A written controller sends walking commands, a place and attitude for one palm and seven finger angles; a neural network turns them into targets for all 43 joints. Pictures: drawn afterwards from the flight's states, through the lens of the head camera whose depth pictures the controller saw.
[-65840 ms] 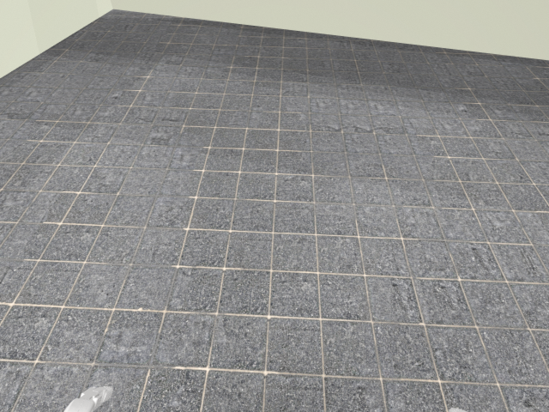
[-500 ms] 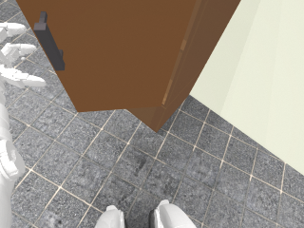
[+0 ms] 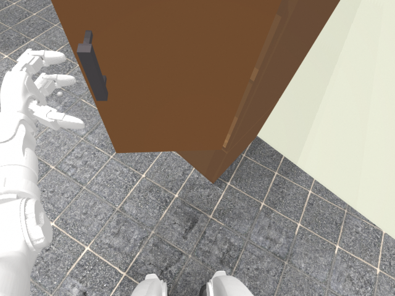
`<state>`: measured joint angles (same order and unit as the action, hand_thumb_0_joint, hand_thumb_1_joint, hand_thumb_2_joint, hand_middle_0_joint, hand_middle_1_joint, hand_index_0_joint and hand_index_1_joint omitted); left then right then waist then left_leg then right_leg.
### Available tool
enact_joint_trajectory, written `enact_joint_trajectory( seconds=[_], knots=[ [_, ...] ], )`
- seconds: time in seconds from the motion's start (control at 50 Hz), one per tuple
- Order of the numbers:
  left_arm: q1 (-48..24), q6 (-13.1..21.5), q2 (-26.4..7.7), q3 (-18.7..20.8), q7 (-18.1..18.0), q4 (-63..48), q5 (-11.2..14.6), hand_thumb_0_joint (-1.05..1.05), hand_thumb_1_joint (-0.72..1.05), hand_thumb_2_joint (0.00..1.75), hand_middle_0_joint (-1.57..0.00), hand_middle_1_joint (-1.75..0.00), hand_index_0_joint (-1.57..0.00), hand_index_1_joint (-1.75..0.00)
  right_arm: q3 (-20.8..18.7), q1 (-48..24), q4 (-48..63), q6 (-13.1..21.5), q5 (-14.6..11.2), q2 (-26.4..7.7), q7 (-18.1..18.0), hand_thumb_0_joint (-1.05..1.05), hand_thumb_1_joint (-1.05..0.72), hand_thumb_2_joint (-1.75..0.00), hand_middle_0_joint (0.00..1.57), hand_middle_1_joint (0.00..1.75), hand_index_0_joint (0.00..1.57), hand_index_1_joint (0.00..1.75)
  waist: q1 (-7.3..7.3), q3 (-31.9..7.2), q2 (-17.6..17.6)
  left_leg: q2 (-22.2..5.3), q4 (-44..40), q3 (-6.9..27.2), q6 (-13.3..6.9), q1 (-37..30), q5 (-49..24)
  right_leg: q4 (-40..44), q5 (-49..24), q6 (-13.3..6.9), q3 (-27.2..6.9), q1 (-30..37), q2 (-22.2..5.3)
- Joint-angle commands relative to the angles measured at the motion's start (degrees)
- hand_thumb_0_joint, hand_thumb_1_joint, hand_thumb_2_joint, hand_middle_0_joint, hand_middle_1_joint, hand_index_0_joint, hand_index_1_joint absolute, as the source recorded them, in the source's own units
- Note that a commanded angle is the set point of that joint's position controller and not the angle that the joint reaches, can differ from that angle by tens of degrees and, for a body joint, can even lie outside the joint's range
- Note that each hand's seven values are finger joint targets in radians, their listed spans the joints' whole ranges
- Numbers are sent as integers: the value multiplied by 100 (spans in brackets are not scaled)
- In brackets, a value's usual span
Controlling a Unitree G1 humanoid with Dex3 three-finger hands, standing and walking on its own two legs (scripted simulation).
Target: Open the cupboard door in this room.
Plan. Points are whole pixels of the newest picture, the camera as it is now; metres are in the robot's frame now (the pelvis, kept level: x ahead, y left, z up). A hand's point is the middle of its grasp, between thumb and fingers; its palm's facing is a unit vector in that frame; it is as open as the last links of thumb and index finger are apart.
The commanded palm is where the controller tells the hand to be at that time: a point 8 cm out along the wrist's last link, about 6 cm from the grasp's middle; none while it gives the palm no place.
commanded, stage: move the hooked fingers beside the handle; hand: left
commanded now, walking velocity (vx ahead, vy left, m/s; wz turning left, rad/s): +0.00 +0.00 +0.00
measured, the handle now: (95, 67) +0.55 +0.18 +0.09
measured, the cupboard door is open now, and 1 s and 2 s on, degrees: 47 46 47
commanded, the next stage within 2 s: slide the fingers in behind the handle in 0.20 s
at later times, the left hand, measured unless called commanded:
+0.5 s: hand (64, 92) +0.49 +0.23 +0.08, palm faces +0.01 -1.00 +0.00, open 13.9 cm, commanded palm +0.47 +0.27 +0.08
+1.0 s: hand (88, 89) +0.50 +0.19 +0.08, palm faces +0.01 -1.00 -0.01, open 13.9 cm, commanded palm +0.48 +0.23 +0.08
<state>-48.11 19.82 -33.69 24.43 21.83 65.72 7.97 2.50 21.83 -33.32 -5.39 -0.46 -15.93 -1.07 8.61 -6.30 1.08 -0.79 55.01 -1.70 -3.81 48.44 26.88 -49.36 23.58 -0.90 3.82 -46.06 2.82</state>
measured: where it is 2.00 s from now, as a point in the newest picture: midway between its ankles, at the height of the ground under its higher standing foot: outside the picture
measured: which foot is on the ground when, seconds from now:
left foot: down 0.00-1.00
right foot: down 0.00-1.00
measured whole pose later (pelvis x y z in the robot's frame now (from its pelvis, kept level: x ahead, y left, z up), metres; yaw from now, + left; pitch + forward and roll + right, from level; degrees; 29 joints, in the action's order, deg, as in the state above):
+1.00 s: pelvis +0.00 -0.01 +0.00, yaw +0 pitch +21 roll -4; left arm -51.4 20.8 -29.7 21.1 14.9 66.9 6.5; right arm 2.6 23.7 -34.6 -5.0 0.1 -15.1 0.1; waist 9.4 -6.1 1.7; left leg -0.9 56.0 -1.6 -3.3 49.8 27.1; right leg -51.0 24.1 -1.4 3.9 -47.7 3.0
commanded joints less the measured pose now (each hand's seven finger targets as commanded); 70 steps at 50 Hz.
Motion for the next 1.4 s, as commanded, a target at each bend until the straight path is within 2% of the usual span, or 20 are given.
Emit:
enact_joint_trajectory(
  seconds=[0.0,0.02,0.1,0.16,0.22,0.28,0.36,0.42,0.44,0.54,0.68,0.82,0.88,0.94,0.96,1.08,1.16,1.22,1.3,1.38],
  knots=[
    [-2544,483,-1643,219,-138,-1238,83,0,-50,30,-30,-120,-30,-120,-403,1061,170,45,1,-1092,-79,0,-90,-90,20,30,20,30,54,-2473,826,-200,-462,687,344,-2567,-3501,289,-1979,-36,-132,392,101],
    [-2633,466,-1405,6,-135,-1109,68,0,-50,30,-30,-120,-30,-120,-384,1013,162,53,-12,-1070,-75,0,-90,-90,20,30,20,30,133,-2326,907,-189,-479,675,334,-2518,-3277,310,-1841,-33,-133,268,98],
    [-2657,478,-1578,185,-196,-1032,56,0,-50,30,-30,-120,-30,-120,-394,1043,151,70,8,-1122,-93,0,-90,-90,20,30,20,30,80,-2554,788,-181,-481,711,326,-2517,-3116,304,-1749,-44,-147,346,92],
    [-2881,435,-1516,43,-191,-829,5,0,-50,30,-30,-120,-30,-120,-351,1053,112,74,-6,-1113,-114,0,-90,-90,20,30,20,30,195,-2355,788,-172,-494,704,309,-2350,-2902,309,-1665,-35,-146,254,87],
    [-2829,400,-1813,211,-213,-725,-51,0,-50,30,-30,-120,-30,-120,-342,1090,144,88,5,-1159,-131,0,-90,-90,20,30,20,30,164,-2350,599,-141,-510,687,253,-2037,-2566,303,-1581,-41,-172,426,76],
    [-2805,500,-2004,356,-173,-895,-52,0,-50,30,-30,-120,-30,-120,-352,1109,162,111,22,-1157,-131,0,-90,-90,20,30,20,30,59,-2630,952,-140,-471,669,295,-2233,-2846,270,-1727,-65,-185,500,85],
    [-2670,537,-1698,211,-79,-995,77,0,-50,30,-30,-120,-30,-120,-368,1150,143,91,18,-1137,-99,0,-90,-90,20,30,20,30,96,-2715,860,-165,-449,646,282,-2357,-2993,306,-1847,-48,-175,531,125],
    [-2495,353,-1584,102,-35,-715,85,0,-50,30,-30,-120,-30,-120,-359,1150,151,57,-15,-1149,-100,0,-90,-90,20,30,20,30,127,-2256,668,-136,-539,594,223,-1932,-2531,371,-1665,-43,-166,540,114],
    [-2709,358,-1473,5,-47,-857,106,0,-50,30,-30,-120,-30,-120,-358,1145,150,60,-12,-1132,-111,0,-90,-90,20,30,20,30,170,-2229,870,-131,-534,601,225,-2055,-2577,372,-1645,-60,-161,433,107],
    [-3012,443,-1491,31,-278,-1081,56,0,-50,30,-30,-120,-30,-120,-378,1210,97,84,27,-1138,-97,0,-90,-90,20,30,20,30,202,-2261,925,-172,-539,731,275,-2307,-2604,348,-1438,-80,-110,158,122],
    [-3156,533,-1085,-183,-584,-1010,-89,0,-50,30,-30,-120,-30,-120,-410,1237,-16,132,84,-1111,-19,0,-90,-90,20,30,20,30,234,-2588,1117,-216,-446,867,393,-2722,-3028,245,-1438,-67,-68,-152,109],
    [-2896,429,-1026,-151,-749,-1007,-151,0,-50,30,-30,-120,-30,-120,-396,1231,89,104,76,-1052,30,0,-90,-90,20,30,20,30,198,-2635,633,-139,-381,633,254,-2272,-3079,259,-1996,-17,-155,470,108],
    [-2835,471,-1026,-134,-706,-1094,-126,0,-50,30,-30,-120,-30,-120,-402,1214,116,92,54,-1027,34,0,-90,-90,20,30,20,30,147,-2693,680,-119,-387,589,243,-2220,-3089,248,-2142,-26,-190,644,117],
    [-2901,486,-651,-339,-667,-1158,5,0,-50,30,-30,-120,-30,-120,-402,1198,108,106,47,-981,33,0,-90,-90,20,30,20,30,227,-2535,660,-124,-376,596,227,-2302,-3189,266,-2178,-34,-161,548,130],
    [-2839,498,-877,-149,-681,-1141,-9,0,-50,30,-30,-120,-30,-120,-422,1188,90,95,40,-1013,29,0,-90,-90,20,30,20,30,150,-2609,685,-132,-365,583,242,-2305,-3181,262,-2189,-29,-184,562,125],
    [-2610,561,-863,-103,-819,-1310,-54,0,-50,30,-30,-120,-30,-120,-430,1149,135,107,45,-954,59,0,-90,-90,20,30,20,30,38,-2800,753,-88,-366,511,230,-2285,-3314,233,-2446,-23,-224,835,105],
    [-2721,555,-456,-459,-823,-1269,-70,0,-50,30,-30,-120,-30,-120,-420,1081,111,111,28,-914,80,0,-90,-90,20,30,20,30,149,-2527,740,-77,-373,496,223,-2202,-3126,255,-2381,-20,-215,734,100],
    [-2715,479,-496,-400,-862,-1091,-24,0,-50,30,-30,-120,-30,-120,-423,1074,113,112,14,-948,55,0,-90,-90,20,30,20,30,182,-2369,406,-44,-443,466,181,-1900,-2666,326,-2216,-9,-249,868,91],
    [-2891,479,-485,-454,-892,-1015,-80,0,-50,30,-30,-120,-30,-120,-423,1086,63,150,30,-954,42,0,-90,-90,20,30,20,30,212,-2351,557,-34,-432,492,184,-1875,-2533,305,-2081,-21,-263,755,65],
    [-2856,618,-44,-748,-900,-1257,-78,0,-50,30,-30,-120,-30,-120,-458,1072,28,185,52,-911,102,0,-90,-90,20,30,20,30,177,-2725,858,-76,-352,586,264,-2448,-3035,228,-2139,-47,-191,485,78]
  ],
)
